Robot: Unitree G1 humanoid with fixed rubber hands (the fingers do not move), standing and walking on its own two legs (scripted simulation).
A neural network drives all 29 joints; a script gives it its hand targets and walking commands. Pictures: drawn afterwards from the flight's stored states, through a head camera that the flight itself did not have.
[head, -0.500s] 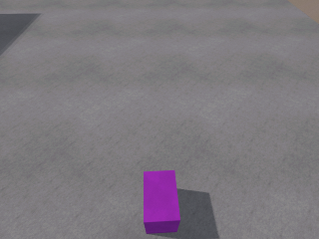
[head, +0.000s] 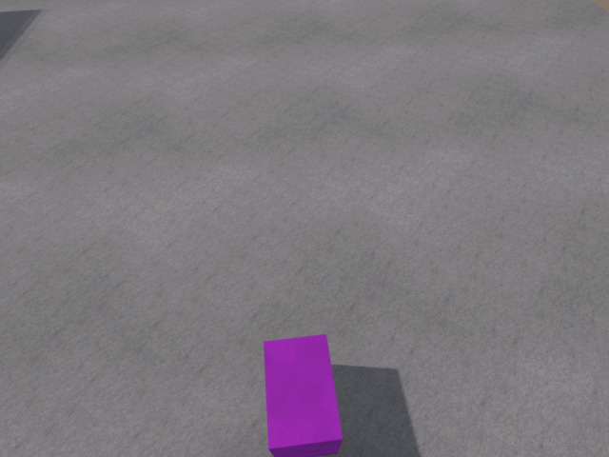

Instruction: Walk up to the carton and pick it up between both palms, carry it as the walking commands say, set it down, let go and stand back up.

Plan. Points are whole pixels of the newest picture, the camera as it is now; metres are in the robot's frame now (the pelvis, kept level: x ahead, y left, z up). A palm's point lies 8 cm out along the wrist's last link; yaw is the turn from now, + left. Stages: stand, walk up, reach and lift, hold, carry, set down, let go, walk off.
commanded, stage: walk up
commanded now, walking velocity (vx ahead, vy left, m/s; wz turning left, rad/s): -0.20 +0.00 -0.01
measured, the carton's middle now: (301, 398) +0.36 +0.03 -0.64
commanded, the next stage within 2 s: stand in 0.68 s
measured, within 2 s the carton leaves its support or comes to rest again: neither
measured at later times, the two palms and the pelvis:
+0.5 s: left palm out of the picture -0.06 +0.22 -0.12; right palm out of the picture +0.00 -0.24 -0.14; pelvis -0.07 -0.01 +0.01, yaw +0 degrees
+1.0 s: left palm out of the picture -0.06 +0.20 -0.13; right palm out of the picture -0.07 -0.22 -0.13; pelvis -0.06 -0.01 +0.02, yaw +0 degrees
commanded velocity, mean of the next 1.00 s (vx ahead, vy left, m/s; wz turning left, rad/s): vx -0.04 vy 0.00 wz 0.00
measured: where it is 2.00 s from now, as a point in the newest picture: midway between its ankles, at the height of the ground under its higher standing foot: outside the picture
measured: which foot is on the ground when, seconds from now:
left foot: down 0.00-1.00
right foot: down 0.00-0.18, up 0.20-0.40, down 0.42-1.00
